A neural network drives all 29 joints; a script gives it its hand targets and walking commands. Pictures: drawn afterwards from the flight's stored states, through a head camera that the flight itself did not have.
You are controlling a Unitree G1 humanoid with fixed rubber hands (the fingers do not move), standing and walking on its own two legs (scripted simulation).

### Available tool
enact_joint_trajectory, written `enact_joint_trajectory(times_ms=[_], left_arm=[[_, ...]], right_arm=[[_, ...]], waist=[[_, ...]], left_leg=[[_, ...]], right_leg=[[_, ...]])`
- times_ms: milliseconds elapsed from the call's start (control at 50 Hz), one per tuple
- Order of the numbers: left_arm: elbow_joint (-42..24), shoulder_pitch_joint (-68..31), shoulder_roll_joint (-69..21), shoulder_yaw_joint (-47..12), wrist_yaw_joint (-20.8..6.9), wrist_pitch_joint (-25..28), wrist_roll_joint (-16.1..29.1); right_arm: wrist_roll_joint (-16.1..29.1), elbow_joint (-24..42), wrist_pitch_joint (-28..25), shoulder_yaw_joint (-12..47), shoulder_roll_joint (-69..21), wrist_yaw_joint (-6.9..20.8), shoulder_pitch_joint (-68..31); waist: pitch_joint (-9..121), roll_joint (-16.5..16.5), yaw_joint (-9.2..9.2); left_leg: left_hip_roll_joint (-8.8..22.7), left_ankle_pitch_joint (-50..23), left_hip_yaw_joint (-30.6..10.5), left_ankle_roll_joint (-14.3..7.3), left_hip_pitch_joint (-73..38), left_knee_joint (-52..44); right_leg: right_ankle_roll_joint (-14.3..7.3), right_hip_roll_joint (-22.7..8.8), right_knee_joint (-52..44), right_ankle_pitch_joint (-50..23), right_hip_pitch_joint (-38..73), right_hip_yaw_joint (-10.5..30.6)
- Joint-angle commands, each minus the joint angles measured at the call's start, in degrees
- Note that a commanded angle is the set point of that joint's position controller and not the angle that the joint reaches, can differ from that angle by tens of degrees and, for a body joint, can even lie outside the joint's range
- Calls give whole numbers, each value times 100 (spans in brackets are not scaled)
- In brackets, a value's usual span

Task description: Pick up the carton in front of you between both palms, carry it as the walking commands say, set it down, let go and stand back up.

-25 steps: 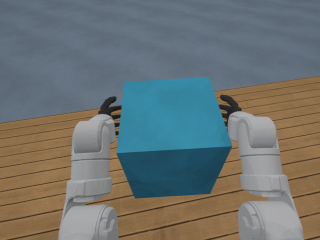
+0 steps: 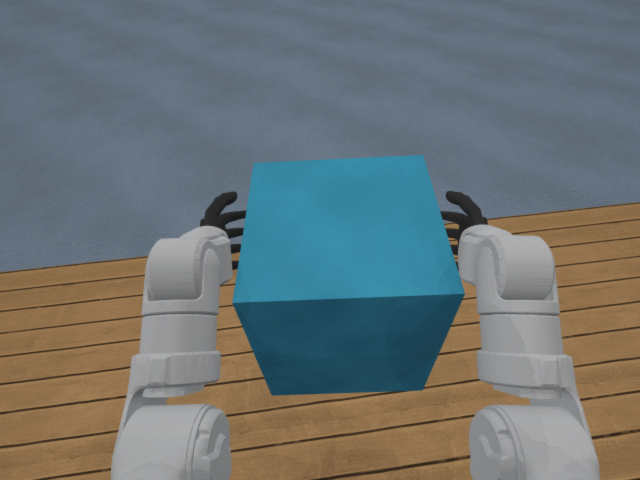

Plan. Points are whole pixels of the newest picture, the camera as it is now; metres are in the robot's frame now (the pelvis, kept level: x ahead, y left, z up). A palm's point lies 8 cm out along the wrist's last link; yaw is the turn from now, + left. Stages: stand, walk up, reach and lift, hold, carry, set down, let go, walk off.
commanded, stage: carry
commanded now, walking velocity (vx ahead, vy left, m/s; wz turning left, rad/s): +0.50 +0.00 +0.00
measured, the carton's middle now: (342, 282) +0.36 +0.02 +0.06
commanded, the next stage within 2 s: none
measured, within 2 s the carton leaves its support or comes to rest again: neither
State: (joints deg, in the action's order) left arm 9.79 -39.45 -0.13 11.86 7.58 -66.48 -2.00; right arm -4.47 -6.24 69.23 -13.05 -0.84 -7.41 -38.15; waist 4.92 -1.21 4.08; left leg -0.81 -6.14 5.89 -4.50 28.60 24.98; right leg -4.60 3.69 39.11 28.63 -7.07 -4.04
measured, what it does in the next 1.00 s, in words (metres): goes down: right foot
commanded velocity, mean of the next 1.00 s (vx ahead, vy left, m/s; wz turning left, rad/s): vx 0.50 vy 0.00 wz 0.00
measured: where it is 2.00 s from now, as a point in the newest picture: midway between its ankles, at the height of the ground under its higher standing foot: (329, 259)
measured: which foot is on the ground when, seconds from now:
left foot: down 0.00-0.54, up 0.56-1.00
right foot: down 0.00-0.02, up 0.04-0.52, down 0.54-1.00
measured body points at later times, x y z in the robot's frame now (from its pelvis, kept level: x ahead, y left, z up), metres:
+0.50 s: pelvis +0.28 +0.01 -0.01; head +0.30 +0.02 +0.44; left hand +0.66 +0.16 +0.11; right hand +0.65 -0.15 +0.11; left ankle +0.12 +0.07 -0.73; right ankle +0.43 -0.07 -0.72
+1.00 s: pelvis +0.56 +0.01 -0.03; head +0.59 +0.01 +0.42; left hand +0.93 +0.19 +0.09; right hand +0.95 -0.11 +0.09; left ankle +0.71 +0.14 -0.73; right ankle +0.44 -0.05 -0.75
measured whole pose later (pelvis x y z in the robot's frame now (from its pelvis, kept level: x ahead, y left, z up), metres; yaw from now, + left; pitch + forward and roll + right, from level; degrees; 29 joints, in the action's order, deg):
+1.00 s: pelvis +0.56 +0.01 -0.03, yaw +1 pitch +6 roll +0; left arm 6.7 -38.6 -1.0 11.7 8.1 -66.1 -1.8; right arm -3.6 -2.0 69.3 -12.5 -0.6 -7.3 -36.4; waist 3.2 -0.7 4.2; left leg 1.1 0.0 2.7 -2.3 37.6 36.4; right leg -5.9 3.6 29.3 21.6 -8.9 -3.5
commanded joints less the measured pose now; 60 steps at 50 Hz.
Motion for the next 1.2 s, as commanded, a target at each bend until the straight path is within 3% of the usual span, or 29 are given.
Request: enact_joint_trajectory(times_ms=[0, 20, 40, 80, 100, 160, 280, 420, 440, 480, 500, 520, 540, 560, 580, 600, 620, 660, 800, 880, 980, 1020, 1040, 1060, 1080, 1100, 1120, 1160, 1180], left_arm=[[-30, -3706, -6397, -3691, -1592, -22, 2462], [79, -3732, -6491, -3539, -1586, -46, 2467], [-77, -3957, -6515, -3583, -1563, -8, 2461], [-470, -4361, -6712, -3601, -1469, 69, 2515], [-605, -4367, -6750, -3576, -1400, 92, 2484], [-931, -3961, -6677, -3610, -1187, 108, 2324], [-1279, -3526, -6294, -3804, -1007, 110, 2043], [-910, -3258, -5784, -3759, -1101, -101, 1859], [-761, -3229, -5766, -3706, -1142, -131, 1847], [-428, -3104, -5724, -3535, -1217, -153, 1814], [-293, -3070, -5733, -3434, -1254, -142, 1785], [-131, -2966, -5702, -3294, -1304, -131, 1747], [48, -3090, -5612, -3148, -1331, -121, 1669], [253, -3005, -5673, -3040, -1358, -76, 1716], [208, -3063, -5993, -3093, -1418, -20, 1849], [-80, -3460, -6237, -3245, -1472, 33, 2041], [-385, -3935, -6474, -3419, -1508, 67, 2266], [-815, -4395, -6753, -3650, -1516, 115, 2617], [-1199, -4034, -6591, -3868, -1486, 124, 2751], [-1257, -3906, -6313, -3887, -1472, 33, 2702], [-643, -3525, -6077, -3714, -1497, -67, 2501], [-394, -3566, -6132, -3664, -1527, -64, 2494], [-286, -3660, -6171, -3666, -1544, -58, 2504], [-192, -3731, -6193, -3670, -1560, -49, 2502], [-4, -3828, -6368, -3645, -1572, -87, 2510], [37, -3840, -6387, -3496, -1563, -94, 2504], [-96, -4096, -6482, -3546, -1542, -61, 2501], [-409, -4375, -6675, -3517, -1453, 15, 2516], [-540, -4354, -6721, -3506, -1387, 39, 2478]], right_arm=[[1932, -258, -189, 3246, -5518, 1287, -3434], [1856, -397, -229, 3136, -5383, 1300, -3418], [1995, -386, -268, 3191, -5700, 1335, -3358], [2427, 293, -348, 3463, -6173, 1402, -4224], [2641, 558, -368, 3622, -6348, 1413, -4552], [2900, 1067, -387, 3886, -6516, 1373, -4640], [2953, 1346, -354, 4082, -6218, 1411, -4239], [2679, 745, -220, 3958, -5795, 1461, -3636], [2649, 607, -220, 3932, -5794, 1470, -3628], [2637, 351, -227, 3879, -5865, 1501, -3703], [2642, 217, -238, 3858, -5915, 1524, -3742], [2635, 128, -254, 3820, -5908, 1543, -3863], [2643, -44, -231, 3794, -6083, 1562, -3908], [2620, -137, -225, 3652, -6112, 1532, -3921], [2592, -52, -266, 3676, -6169, 1500, -4028], [2592, 98, -327, 3688, -6321, 1461, -4276], [2592, 268, -377, 3679, -6393, 1400, -4433], [2565, 540, -417, 3652, -6474, 1268, -4445], [2292, 816, -450, 3816, -6224, 1025, -3851], [2226, 994, -353, 3891, -5914, 974, -3868], [2041, 496, -156, 3713, -5602, 1077, -3618], [1964, 196, -130, 3543, -5541, 1143, -3541], [1918, 41, -138, 3434, -5501, 1176, -3456], [1903, -77, -146, 3310, -5421, 1222, -3417], [1860, -291, -147, 3156, -5334, 1241, -3493], [1856, -403, -182, 3076, -5308, 1259, -3407], [1977, -366, -221, 3131, -5632, 1299, -3392], [2408, 259, -288, 3413, -6124, 1375, -4253], [2615, 494, -311, 3572, -6319, 1393, -4540]], waist=[[2780, -641, -400], [3262, -1628, -760], [3004, -1200, -820], [2405, -319, -704], [2311, -204, -649], [2467, -340, -581], [2408, -453, -783], [1829, -527, -1021], [1777, -578, -963], [1925, -671, -592], [2144, -458, -320], [2420, 51, -113], [2778, 1150, -313], [3139, 1769, -39], [2832, 1365, -36], [2567, 915, -74], [2287, 509, -173], [2235, 390, -248], [2352, 633, -39], [2171, 740, 86], [1776, 818, 270], [1944, 823, -90], [2205, 659, -379], [2532, 143, -520], [2899, -939, -436], [3244, -1586, -791], [2857, -1111, -810], [2311, -289, -664], [2270, -207, -609]], left_leg=[[1782, -3289, -1910, -191, -4099, 1005], [2479, -1570, -3686, -1371, -5108, 629], [2198, 42, -3815, -1377, -4742, 238], [1687, 342, -3026, -974, -3786, -5], [1620, 227, -2790, -893, -3405, -113], [1491, -20, -2332, -788, -3198, -190], [1286, -1920, -1696, -656, -3893, 117], [734, -2519, -983, -426, -4012, 397], [732, -2555, -885, -368, -3790, 494], [750, -2898, -642, -146, -3326, 1257], [626, -2387, -345, 9, -2834, 2085], [424, -410, -288, 90, -1740, 3120], [-94, 3555, -328, 237, -135, 4095], [-457, 4188, -666, 322, 1117, 5460], [-148, 3870, -837, 168, 1475, 5513], [-31, 3493, -852, 113, 1510, 5336], [116, 3192, -855, 141, 1403, 4934], [248, 2889, -753, 235, 950, 4393], [376, 1919, -465, 402, 1745, 3189], [226, 1071, -285, 311, 1682, 2199], [-159, 141, 86, 108, 854, 348], [-271, -176, 260, -57, -584, -257], [-163, -448, 263, -61, -1712, -372], [701, -1395, -678, -63, -3068, 224], [2086, -3311, -2475, -516, -4574, 1041], [2476, -976, -3832, -1463, -5047, 526], [2108, 380, -3760, -1342, -4567, 142], [1667, 464, -2970, -935, -3570, -90], [1613, 445, -2750, -864, -3217, -200]], right_leg=[[233, -378, 2424, -315, -1607, 52], [357, 190, 3958, 717, -3153, 387], [205, -76, 4173, 433, -3629, 567], [202, -381, 3689, -207, -3699, 546], [242, -502, 3382, -379, -3540, 567], [340, -577, 2857, -625, -3314, 457], [362, -632, 1857, -1600, -4112, 218], [157, -126, -704, -3260, -3292, -379], [65, -82, -1066, -3460, -2802, -385], [-111, 13, -1482, -3582, -1417, -444], [-145, -81, -1747, -3870, -368, -420], [-177, -826, -1307, -4703, 879, 401], [-653, -2249, -472, -6638, 2374, 2247], [-1568, -2751, -989, -4368, 2951, 3795], [-1418, -2407, -1319, -2996, 2455, 3707], [-1194, -2123, -1472, -2611, 1940, 3249], [-1006, -1957, -1595, -2698, 1345, 2795], [-881, -1806, -1818, -2572, 650, 2318], [-800, -1620, -1431, -4896, 1486, 1547], [-651, -1328, -1222, -5481, 1706, 1169], [-504, -1080, -808, -5580, 1726, 796], [-228, -1018, -9, -5927, 1238, 478], [-49, -887, 825, -5463, 680, 192], [87, -712, 1933, -3348, -566, 114], [272, -182, 2819, 215, -2172, 171], [316, 124, 4101, 731, -3328, 452], [186, -129, 4143, 382, -3728, 565], [205, -444, 3574, -258, -3665, 556], [248, -548, 3291, -423, -3476, 576]])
